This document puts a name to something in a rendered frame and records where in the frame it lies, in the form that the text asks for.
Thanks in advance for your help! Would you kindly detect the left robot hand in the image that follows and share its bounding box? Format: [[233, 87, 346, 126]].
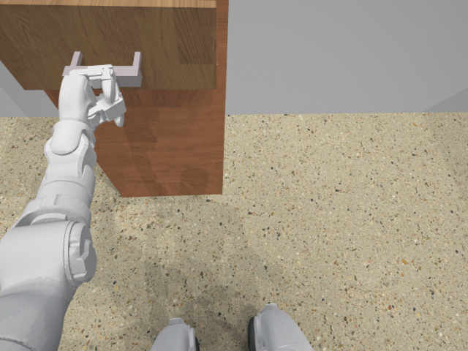
[[58, 64, 127, 133]]

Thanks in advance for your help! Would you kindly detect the drawer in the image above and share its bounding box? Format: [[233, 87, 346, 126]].
[[0, 0, 216, 90]]

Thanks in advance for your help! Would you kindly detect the robot left upper arm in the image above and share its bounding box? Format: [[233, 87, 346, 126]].
[[0, 220, 97, 351]]

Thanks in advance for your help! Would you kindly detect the cabinet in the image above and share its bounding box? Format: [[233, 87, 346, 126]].
[[44, 0, 229, 197]]

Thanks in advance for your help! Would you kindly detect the robot left forearm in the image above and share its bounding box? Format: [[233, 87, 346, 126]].
[[0, 120, 97, 289]]

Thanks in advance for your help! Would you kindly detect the robot left shin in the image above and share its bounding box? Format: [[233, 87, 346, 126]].
[[168, 318, 186, 325]]

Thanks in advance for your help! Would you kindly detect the handle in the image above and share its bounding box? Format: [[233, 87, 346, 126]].
[[62, 51, 142, 87]]

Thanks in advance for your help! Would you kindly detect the right robot thigh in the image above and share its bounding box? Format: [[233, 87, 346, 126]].
[[254, 309, 314, 351]]

